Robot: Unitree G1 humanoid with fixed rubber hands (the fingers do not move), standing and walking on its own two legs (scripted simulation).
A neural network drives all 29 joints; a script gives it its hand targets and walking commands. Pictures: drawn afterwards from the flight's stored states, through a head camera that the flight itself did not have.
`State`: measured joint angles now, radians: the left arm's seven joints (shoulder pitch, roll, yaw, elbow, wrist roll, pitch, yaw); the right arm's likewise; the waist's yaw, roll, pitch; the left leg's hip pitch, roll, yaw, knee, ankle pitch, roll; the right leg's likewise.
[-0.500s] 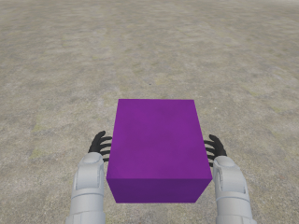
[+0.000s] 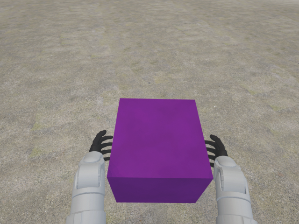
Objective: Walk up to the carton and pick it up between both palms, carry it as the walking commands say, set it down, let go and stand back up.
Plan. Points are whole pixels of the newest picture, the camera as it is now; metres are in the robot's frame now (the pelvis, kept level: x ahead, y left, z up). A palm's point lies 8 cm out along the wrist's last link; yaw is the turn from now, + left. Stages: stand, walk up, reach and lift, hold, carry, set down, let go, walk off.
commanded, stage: hold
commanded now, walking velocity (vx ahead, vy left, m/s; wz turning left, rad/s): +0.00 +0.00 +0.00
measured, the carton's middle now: (156, 149) +0.36 +0.00 -0.03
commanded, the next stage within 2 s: carry in 0.86 s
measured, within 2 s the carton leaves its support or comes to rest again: neither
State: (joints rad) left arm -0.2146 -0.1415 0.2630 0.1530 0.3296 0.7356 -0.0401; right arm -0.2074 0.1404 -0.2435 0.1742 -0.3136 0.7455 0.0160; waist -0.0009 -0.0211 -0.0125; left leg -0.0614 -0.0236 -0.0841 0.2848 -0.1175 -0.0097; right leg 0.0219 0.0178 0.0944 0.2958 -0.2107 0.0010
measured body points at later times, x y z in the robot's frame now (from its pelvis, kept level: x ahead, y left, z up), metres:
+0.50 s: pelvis +0.00 +0.00 +0.00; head -0.05 +0.00 +0.45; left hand +0.29 +0.17 +0.04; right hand +0.29 -0.17 +0.04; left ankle +0.03 +0.13 -0.75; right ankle -0.02 -0.13 -0.75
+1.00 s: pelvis +0.00 +0.01 -0.01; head -0.03 -0.01 +0.44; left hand +0.29 +0.18 +0.05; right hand +0.29 -0.16 +0.03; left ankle +0.02 +0.13 -0.74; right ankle -0.02 -0.13 -0.75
